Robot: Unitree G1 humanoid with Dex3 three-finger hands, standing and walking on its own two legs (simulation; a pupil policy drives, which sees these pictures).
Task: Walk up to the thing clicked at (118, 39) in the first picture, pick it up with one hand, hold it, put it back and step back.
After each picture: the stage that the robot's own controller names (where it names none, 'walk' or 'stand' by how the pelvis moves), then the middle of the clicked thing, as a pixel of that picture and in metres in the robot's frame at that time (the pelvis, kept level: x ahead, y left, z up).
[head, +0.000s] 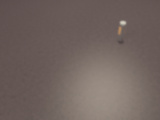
stand; (121, 31) +1.59 -0.52 -0.65
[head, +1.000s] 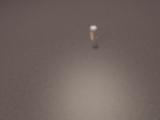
walk; (93, 36) +1.54 -0.07 -0.63
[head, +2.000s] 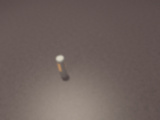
walk; (61, 67) +1.04 +0.25 -0.65
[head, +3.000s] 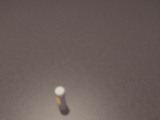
walk; (61, 99) +0.66 +0.17 -0.62
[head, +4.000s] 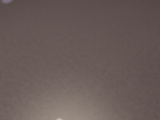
stand; out of the picture +0.43 +0.19 -0.64
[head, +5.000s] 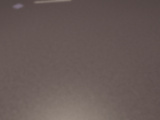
stand; out of the picture +0.42 +0.15 -0.65
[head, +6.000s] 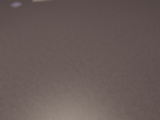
stand; out of the picture +0.43 +0.15 -0.66
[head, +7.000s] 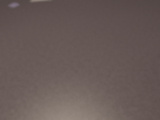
stand; out of the picture +0.43 +0.16 -0.66
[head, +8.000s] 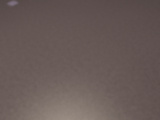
stand; out of the picture +0.42 +0.16 -0.66
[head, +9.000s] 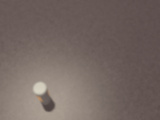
go down; (43, 94) +0.45 +0.20 -0.49
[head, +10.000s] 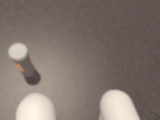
go down; (24, 62) +0.49 +0.26 -0.29
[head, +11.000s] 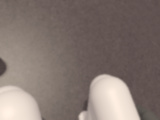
close in; out of the picture +0.46 +0.30 -0.19
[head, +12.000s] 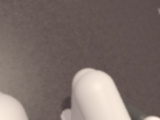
close; out of the picture +0.44 +0.32 -0.15
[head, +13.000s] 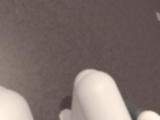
lift; out of the picture +0.40 +0.31 -0.15
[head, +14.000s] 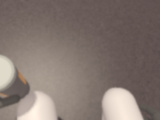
lift; (10, 83) +0.33 +0.23 -0.02
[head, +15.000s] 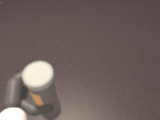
hold; (46, 95) +0.31 +0.12 +0.07
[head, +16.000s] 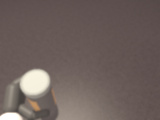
hold; (43, 100) +0.31 +0.14 +0.03
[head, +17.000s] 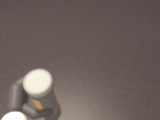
crouch; (46, 99) +0.31 +0.13 +0.02
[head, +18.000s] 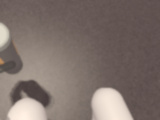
crouch; (5, 54) +0.45 +0.21 -0.06
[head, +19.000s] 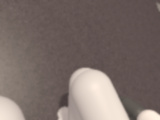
lower; out of the picture +0.41 +0.31 -0.16
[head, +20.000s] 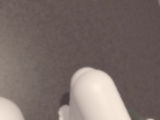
lower; out of the picture +0.42 +0.31 -0.16
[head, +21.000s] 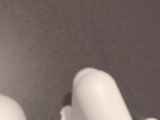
lower; out of the picture +0.41 +0.31 -0.16
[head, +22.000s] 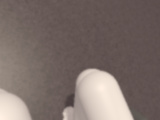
lower; out of the picture +0.40 +0.30 -0.16
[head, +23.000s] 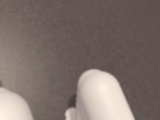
loosen; out of the picture +0.39 +0.26 -0.16
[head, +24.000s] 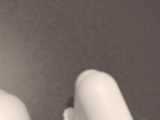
withdraw; out of the picture +0.40 +0.28 -0.16
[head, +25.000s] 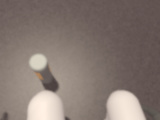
walk; (42, 70) +0.45 +0.21 -0.30
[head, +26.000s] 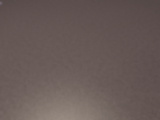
stand; out of the picture +0.37 +0.15 -0.59
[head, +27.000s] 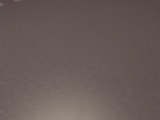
stand; out of the picture +0.39 +0.17 -0.60
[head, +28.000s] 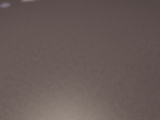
stand; out of the picture +0.39 +0.15 -0.63
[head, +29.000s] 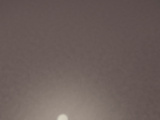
walk; out of the picture +0.42 +0.15 -0.64
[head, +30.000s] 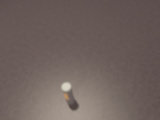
walk; (68, 94) +0.63 +0.17 -0.63
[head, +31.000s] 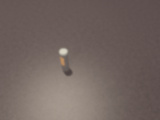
walk; (64, 60) +0.95 +0.14 -0.63
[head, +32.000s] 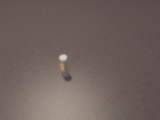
stand; (64, 66) +1.00 +0.16 -0.65
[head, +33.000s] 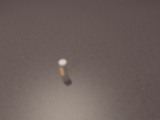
stand; (64, 70) +1.02 +0.18 -0.66
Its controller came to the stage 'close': yes
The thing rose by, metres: 0.67
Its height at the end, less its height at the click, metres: +0.00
